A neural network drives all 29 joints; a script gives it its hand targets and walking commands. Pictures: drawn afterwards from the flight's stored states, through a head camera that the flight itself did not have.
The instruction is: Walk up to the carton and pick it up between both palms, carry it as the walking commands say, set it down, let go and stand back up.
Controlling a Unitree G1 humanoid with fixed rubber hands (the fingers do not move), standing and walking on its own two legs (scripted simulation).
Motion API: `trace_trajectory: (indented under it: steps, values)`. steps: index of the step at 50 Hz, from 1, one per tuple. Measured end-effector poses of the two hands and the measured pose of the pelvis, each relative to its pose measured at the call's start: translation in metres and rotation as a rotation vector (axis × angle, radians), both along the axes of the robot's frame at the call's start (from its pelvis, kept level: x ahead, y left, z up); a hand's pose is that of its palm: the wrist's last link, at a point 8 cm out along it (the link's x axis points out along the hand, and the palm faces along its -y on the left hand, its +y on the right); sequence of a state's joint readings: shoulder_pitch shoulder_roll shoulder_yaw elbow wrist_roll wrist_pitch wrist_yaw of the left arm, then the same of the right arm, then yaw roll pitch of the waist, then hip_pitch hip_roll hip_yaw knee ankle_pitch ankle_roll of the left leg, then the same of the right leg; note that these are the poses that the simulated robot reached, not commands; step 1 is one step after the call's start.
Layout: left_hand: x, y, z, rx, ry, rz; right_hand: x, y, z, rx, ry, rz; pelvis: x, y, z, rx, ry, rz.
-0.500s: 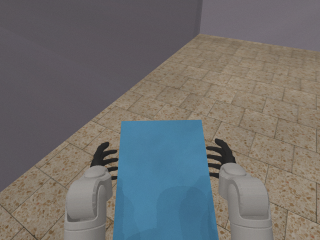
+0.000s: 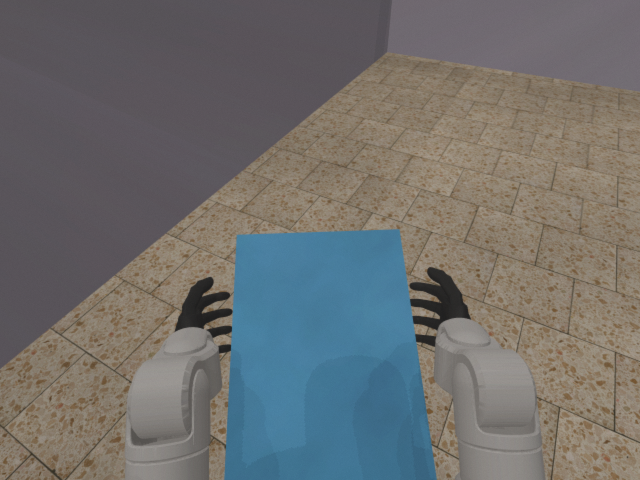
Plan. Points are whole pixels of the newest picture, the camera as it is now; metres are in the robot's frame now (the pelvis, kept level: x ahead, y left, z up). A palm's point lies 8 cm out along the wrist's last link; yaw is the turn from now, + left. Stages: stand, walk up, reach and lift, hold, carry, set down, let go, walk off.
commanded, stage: carry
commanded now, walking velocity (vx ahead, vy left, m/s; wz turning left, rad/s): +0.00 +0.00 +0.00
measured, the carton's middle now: (322, 355) +0.30 +0.00 +0.00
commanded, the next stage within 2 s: none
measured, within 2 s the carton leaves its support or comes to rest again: neither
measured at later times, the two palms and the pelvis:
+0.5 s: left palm (199, 328) +0.29 +0.14 +0.10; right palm (447, 317) +0.28 -0.15 +0.10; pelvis +0.02 +0.00 +0.00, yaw +0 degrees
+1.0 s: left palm (218, 369) +0.24 +0.12 +0.08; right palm (485, 388) +0.21 -0.17 +0.08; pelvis -0.04 +0.01 -0.02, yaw -8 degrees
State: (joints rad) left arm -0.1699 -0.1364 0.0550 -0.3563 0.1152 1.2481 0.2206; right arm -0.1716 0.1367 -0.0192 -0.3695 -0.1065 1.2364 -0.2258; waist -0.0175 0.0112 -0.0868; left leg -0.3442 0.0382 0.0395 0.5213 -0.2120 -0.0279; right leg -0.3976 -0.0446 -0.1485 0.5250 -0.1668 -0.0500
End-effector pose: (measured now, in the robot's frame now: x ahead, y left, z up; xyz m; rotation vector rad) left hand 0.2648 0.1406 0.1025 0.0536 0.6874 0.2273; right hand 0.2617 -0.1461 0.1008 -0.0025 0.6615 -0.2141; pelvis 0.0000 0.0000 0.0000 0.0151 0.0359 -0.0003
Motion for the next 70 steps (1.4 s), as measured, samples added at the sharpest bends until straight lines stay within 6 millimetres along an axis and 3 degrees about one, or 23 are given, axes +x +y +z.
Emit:
trace_trajectory:
  steps: [24,33,54,64,70]
  values:
    - [0.021,-0.001,-0.005,-0.003,0.002,-0.001,0.022,-0.002,-0.005,-0.004,0.001,0.002,0.016,-0.002,0.001,-0.005,-0.005,0.006]
    - [0.017,-0.002,-0.002,-0.01,-0.031,-0.001,0.016,-0.002,-0.001,-0.006,-0.031,-0.008,0.012,-0.002,-0.003,-0.005,-0.003,-0.014]
    - [-0.028,-0.031,-0.027,-0.021,0.026,-0.146,-0.07,-0.03,-0.028,0.008,0.025,-0.156,-0.051,0.01,-0.018,0.028,-0.003,-0.164]
    - [-0.05,-0.042,-0.019,-0.052,0.035,-0.276,-0.13,-0.032,-0.01,-0.025,0.035,-0.285,-0.086,0.035,0.001,-0.01,0.017,-0.288]
    - [-0.064,-0.059,-0.001,-0.063,-0.002,-0.332,-0.16,-0.044,0.006,-0.032,0.003,-0.343,-0.104,0.033,0.008,-0.062,0.035,-0.364]
